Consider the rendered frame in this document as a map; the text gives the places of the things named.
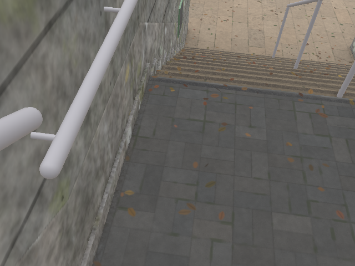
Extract stairs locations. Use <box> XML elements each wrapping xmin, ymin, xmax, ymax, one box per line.
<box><xmin>155</xmin><ymin>47</ymin><xmax>355</xmax><ymax>99</ymax></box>

